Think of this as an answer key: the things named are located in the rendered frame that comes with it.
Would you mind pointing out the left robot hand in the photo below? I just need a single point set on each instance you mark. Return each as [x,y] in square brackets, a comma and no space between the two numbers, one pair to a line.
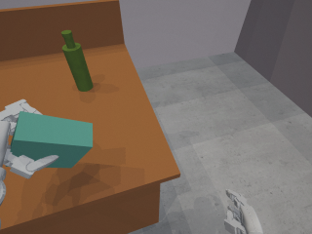
[22,165]

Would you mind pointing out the table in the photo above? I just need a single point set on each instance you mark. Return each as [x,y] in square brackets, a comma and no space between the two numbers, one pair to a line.
[115,187]

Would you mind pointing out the sponge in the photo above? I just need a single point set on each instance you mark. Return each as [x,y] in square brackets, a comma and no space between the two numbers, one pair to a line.
[37,136]

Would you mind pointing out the right robot hand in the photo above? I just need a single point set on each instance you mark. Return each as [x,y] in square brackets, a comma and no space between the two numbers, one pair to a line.
[245,219]

